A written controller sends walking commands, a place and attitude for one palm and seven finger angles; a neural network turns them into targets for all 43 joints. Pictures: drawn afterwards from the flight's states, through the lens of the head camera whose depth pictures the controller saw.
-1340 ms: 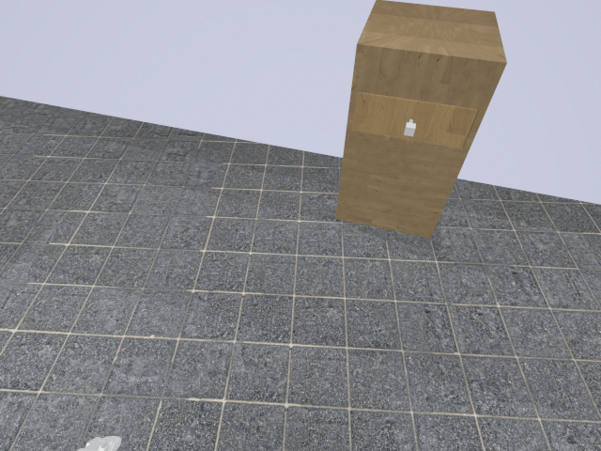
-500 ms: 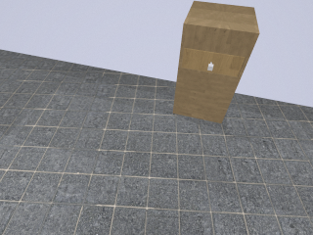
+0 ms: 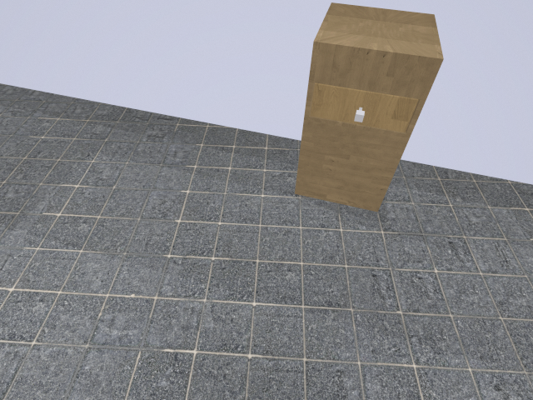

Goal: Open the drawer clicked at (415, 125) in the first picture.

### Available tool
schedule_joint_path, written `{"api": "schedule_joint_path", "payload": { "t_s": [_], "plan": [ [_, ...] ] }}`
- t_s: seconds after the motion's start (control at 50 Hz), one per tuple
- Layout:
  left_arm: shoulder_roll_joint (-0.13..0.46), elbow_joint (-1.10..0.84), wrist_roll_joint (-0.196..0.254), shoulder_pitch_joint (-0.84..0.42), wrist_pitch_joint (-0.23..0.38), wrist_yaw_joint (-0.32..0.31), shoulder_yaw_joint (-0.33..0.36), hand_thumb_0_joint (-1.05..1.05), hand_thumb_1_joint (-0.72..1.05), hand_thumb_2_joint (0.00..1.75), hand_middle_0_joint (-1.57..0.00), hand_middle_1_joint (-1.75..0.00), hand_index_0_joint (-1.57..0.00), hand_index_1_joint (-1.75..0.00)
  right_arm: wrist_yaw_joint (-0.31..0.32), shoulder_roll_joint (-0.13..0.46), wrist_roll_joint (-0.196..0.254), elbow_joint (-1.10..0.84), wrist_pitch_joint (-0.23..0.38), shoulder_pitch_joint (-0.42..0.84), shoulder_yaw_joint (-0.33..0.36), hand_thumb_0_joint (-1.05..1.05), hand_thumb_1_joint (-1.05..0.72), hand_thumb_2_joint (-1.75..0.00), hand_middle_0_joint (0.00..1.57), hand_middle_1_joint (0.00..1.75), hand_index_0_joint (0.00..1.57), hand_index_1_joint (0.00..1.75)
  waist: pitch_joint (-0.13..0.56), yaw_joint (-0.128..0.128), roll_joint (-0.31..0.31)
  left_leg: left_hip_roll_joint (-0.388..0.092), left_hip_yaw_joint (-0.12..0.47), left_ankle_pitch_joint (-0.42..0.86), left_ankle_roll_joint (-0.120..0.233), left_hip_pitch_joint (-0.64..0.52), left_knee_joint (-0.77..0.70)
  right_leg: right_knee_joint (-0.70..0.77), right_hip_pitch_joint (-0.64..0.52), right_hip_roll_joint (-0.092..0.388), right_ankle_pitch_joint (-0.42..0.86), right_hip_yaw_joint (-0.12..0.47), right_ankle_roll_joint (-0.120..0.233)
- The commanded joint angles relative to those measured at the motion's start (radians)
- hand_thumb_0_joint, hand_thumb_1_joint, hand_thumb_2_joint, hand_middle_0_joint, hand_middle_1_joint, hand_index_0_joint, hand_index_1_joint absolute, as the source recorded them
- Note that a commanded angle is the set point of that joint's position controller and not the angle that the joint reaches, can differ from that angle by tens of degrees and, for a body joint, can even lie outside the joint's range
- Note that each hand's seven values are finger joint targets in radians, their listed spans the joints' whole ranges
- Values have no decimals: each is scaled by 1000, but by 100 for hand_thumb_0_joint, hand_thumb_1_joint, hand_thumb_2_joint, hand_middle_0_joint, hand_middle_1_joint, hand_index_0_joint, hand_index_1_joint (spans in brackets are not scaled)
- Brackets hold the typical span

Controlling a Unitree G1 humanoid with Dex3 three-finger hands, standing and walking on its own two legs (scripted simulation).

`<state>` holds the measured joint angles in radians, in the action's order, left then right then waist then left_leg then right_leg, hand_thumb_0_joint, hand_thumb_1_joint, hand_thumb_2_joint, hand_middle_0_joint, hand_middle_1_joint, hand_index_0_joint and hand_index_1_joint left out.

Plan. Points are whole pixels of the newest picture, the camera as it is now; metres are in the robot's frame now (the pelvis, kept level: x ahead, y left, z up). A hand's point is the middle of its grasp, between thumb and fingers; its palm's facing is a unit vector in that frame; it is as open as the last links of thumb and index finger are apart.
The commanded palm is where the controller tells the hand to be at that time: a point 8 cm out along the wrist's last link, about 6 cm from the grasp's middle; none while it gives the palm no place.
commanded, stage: look at it before walking up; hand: left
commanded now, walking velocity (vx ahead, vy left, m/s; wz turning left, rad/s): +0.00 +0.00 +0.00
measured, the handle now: (359, 113) +1.15 -0.30 -0.22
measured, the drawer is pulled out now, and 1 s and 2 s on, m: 0.00 0.00 0.00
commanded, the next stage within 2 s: walk to a spot facing it in 0.10 s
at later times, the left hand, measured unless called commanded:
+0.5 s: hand out of the picture +0.06 +0.21 -0.18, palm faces -0.11 -0.95 -0.28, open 7.4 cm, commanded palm none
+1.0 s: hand out of the picture +0.08 +0.20 -0.18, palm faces -0.27 -0.94 -0.23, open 7.4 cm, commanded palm none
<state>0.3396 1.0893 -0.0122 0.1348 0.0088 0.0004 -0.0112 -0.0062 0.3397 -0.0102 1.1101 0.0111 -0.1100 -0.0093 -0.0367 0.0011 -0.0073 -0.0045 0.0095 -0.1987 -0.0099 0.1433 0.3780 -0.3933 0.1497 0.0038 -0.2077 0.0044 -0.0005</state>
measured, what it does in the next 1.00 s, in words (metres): steps on the spot, turning right: left foot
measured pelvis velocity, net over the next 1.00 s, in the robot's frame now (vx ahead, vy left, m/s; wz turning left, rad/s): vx -0.01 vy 0.01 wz -0.36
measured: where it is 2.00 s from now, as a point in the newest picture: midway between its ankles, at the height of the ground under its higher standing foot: outside the picture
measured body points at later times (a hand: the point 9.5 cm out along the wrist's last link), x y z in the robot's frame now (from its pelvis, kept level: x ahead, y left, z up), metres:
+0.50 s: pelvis -0.01 -0.01 -0.01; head +0.01 -0.01 +0.43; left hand +0.07 +0.26 -0.16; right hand +0.05 -0.28 -0.16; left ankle +0.01 +0.13 -0.75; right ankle +0.01 -0.12 -0.74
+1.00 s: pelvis -0.01 +0.01 -0.01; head +0.01 +0.01 +0.44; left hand +0.10 +0.25 -0.16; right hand +0.00 -0.28 -0.13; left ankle -0.01 +0.14 -0.75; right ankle +0.00 -0.11 -0.74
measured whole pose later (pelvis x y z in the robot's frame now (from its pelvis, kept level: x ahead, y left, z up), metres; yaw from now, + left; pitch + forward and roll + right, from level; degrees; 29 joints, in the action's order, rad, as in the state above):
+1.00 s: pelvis -0.01 +0.01 -0.01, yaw -21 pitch +3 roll +0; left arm 0.24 0.93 -0.02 0.31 -0.03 0.02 0.07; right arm 0.01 0.25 -0.01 0.91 0.01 -0.19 0.05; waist 0.01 -0.04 -0.02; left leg -0.01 0.00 -0.38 0.00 0.21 0.48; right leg -0.51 0.37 -0.13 -0.21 0.20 0.03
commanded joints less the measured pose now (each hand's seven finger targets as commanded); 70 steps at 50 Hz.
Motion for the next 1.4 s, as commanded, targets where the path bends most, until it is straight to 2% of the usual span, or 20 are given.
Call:
{"api": "schedule_joint_path", "payload": {
  "t_s": [0.0, 0.42, 0.5, 0.54, 0.56, 0.58, 0.6, 0.64, 0.68, 0.84, 0.92, 0.94, 0.98, 1.0, 1.04, 1.1, 1.2, 1.3, 1.34, 1.38],
  "plan": [
    [207, -64, 1, -44, 18, -10, 45, 0, 90, 90, -20, -30, -20, -30, 17, 206, 2, -63, 23, 53, 44, 0, -90, -90, 20, 30, 20, 30, 58, -3, 11, -113, 93, 118, 37, -14, -69, 76, 4, 116, 100, 98, 29],
    [85, -180, -8, 58, -49, 1, 66, 0, 90, 90, -20, -30, -20, -30, 37, 113, -4, -172, -21, -36, 78, 0, -90, -90, 20, 30, 20, 30, 51, 2, 61, -210, 35, 11, 56, 35, 44, -195, 202, 27, 138, 129, 18],
    [36, -205, -8, 125, -55, 11, 80, 0, 90, 90, -20, -30, -20, -30, 34, 118, -5, -220, -15, 12, 98, 0, -90, -90, 20, 30, 20, 30, 62, -34, 192, -334, 63, 93, 134, 121, 29, -422, 180, -9, -178, 12, -8],
    [32, -202, -11, 190, -49, 14, 92, 0, 90, 90, -20, -30, -20, -30, 32, 107, -7, -241, -18, 41, 102, 0, -90, -90, 20, 30, 20, 30, 57, -70, 134, -304, -12, 119, 102, 198, 180, -306, 86, 17, -117, 15, 1],
    [83, -204, -20, 223, -34, 10, 105, 0, 90, 90, -20, -30, -20, -30, 31, 67, -4, -254, -27, 27, 99, 0, -90, -90, 20, 30, 20, 30, 54, -82, -81, -179, -115, -14, 15, 289, 448, -100, 37, 120, 90, 210, 45],
    [169, -212, -22, 239, -23, -5, 120, 0, 90, 90, -20, -30, -20, -30, 28, -8, 0, -289, -30, 37, 85, 0, -90, -90, 20, 30, 20, 30, 35, -82, -366, -8, -117, -388, -46, 460, 686, 84, 56, 318, 241, 607, 139],
    [157, -219, -10, 241, -27, -17, 119, 0, 90, 90, -20, -30, -20, -30, 33, 25, 0, -290, -41, 62, 87, 0, -90, -90, 20, 30, 20, 30, 26, -99, -287, -28, 38, -382, -31, 426, 781, 169, 135, 329, 111, 666, 173],
    [109, -248, -8, 117, -28, -18, 111, 0, 90, 90, -20, -30, -20, -30, 26, 25, -2, -256, -34, 10, 94, 0, -90, -90, 20, 30, 20, 30, 30, -20, -95, -63, 56, -231, -32, 428, 799, 101, 111, 246, 51, 525, 189],
    [76, -256, -7, 106, -23, -13, 106, 0, 90, 90, -20, -30, -20, -30, 20, 9, -10, -238, -36, -32, 90, 0, -90, -90, 20, 30, 20, 30, 91, -9, -115, -57, 18, -172, -45, 367, 744, 114, 94, 175, -80, 436, 159],
    [91, -225, -16, 184, -8, 1, 124, 0, 90, 90, -20, -30, -20, -30, 10, -22, -6, -274, -5, -5, 86, 0, -90, -90, 20, 30, 20, 30, 82, -53, -140, -12, -29, -245, -36, 297, 402, 178, 58, 140, -341, 505, 191],
    [92, -251, -12, 107, -17, 5, 129, 0, 90, 90, -20, -30, -20, -30, 21, -20, 4, -246, 17, -143, 85, 0, -90, -90, 20, 30, 20, 30, 106, 7, -162, 31, -39, -177, 1, -6, 89, 115, 223, 71, -305, 477, 143],
    [66, -263, -9, 76, -17, 8, 126, 0, 90, 90, -20, -30, -20, -30, 30, -1, 6, -224, 25, -217, 90, 0, -90, -90, 20, 30, 20, 30, 117, 47, -104, -3, -18, -148, 18, -202, -30, 30, 365, 14, -322, 416, 95],
    [-27, -333, -1, 9, -10, 30, 114, 0, 90, 90, -20, -30, -20, -30, 45, 163, -11, -226, 33, -288, 119, 0, -90, -90, 20, 30, 20, 30, 21, 93, 304, -464, 467, -518, 146, -318, -260, -437, 736, -90, -338, 116, 3],
    [13, -341, -15, -27, -3, 39, 127, 0, 90, 90, -20, -30, -20, -30, 39, 143, -12, -240, 33, -241, 109, 0, -90, -90, 20, 30, 20, 30, -42, 75, 195, -513, 492, -544, 190, -151, -285, -570, 707, -4, -264, 98, -9],
    [17, -297, -25, 16, -12, 59, 134, 0, 90, 90, -20, -30, -20, -30, 36, 57, -10, -245, 47, -157, 83, 0, -90, -90, 20, 30, 20, 30, -81, 6, 121, -381, 267, -399, 133, -38, -261, -701, 657, 23, -122, 60, -27],
    [-38, -273, -27, 31, -23, 68, 115, 0, 90, 90, -20, -30, -20, -30, 40, 8, -11, -219, 67, -215, 63, 0, -90, -90, 20, 30, 20, 30, -95, 1, 132, -283, 57, -75, 107, -60, -213, -800, 652, 36, -7, 21, -38],
    [-75, -297, -22, -88, -29, 73, 87, 0, 90, 90, -20, -30, -20, -30, 46, -1, -11, -159, 76, -344, 58, 0, -90, -90, 20, 30, 20, 30, -122, 35, 137, -299, -73, 293, 116, -195, -156, -678, 717, 73, 33, -60, -38],
    [-94, -309, -15, -209, -17, 76, 70, 0, 90, 90, -20, -30, -20, -30, 45, 3, -21, -109, 69, -406, 62, 0, -90, -90, 20, 30, 20, 30, -133, 66, 174, -298, -204, 555, 101, -215, -106, -358, 532, 29, 18, -162, 12],
    [-66, -282, -17, -136, -10, 68, 77, 0, 90, 90, -20, -30, -20, -30, 42, 28, -18, -94, 68, -405, 71, 0, -90, -90, 20, 30, 20, 30, -61, 27, 172, -321, -237, 855, 92, -221, 32, -308, 360, -22, -38, -189, 54],
    [-18, -212, -22, 84, 8, 58, 95, 0, 90, 90, -20, -30, -20, -30, 38, 60, -9, -106, 65, -363, 77, 0, -90, -90, 20, 30, 20, 30, 77, -82, 168, -287, -279, 894, 48, -134, 330, -197, 22, -69, -5, -212, 88]
  ]
}}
